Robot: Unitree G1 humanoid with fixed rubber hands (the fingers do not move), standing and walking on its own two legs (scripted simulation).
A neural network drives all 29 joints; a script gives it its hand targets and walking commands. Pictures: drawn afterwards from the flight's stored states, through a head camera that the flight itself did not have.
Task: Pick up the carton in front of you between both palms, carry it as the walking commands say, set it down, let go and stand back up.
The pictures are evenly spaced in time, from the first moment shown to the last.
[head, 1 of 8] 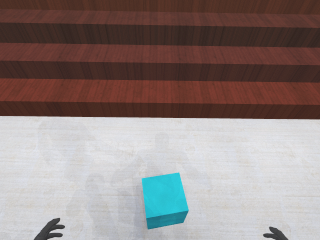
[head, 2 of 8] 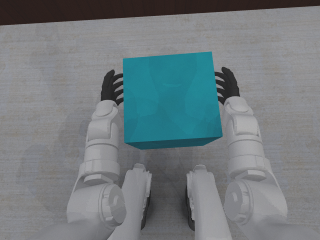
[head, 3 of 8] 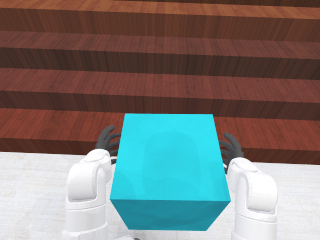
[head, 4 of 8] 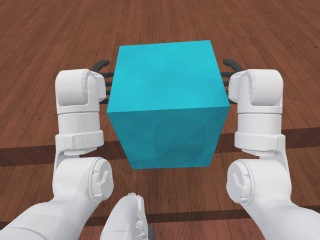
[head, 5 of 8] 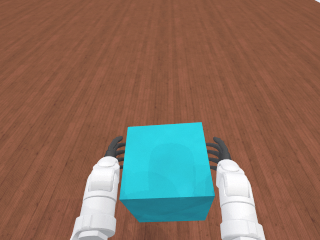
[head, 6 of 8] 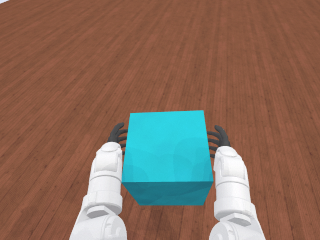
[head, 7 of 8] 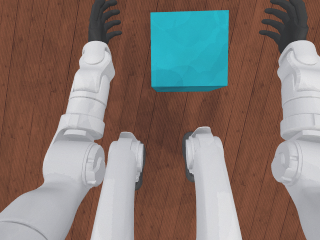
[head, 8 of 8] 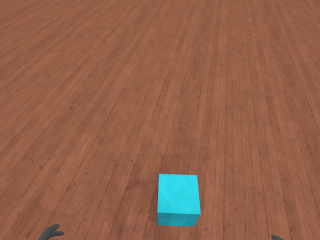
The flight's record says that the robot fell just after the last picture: no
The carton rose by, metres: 2.20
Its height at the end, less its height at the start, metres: +1.43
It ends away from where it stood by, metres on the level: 4.31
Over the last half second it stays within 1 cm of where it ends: yes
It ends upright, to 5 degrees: yes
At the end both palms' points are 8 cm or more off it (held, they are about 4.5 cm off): yes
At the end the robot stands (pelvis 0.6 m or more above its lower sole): yes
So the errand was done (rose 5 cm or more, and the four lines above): yes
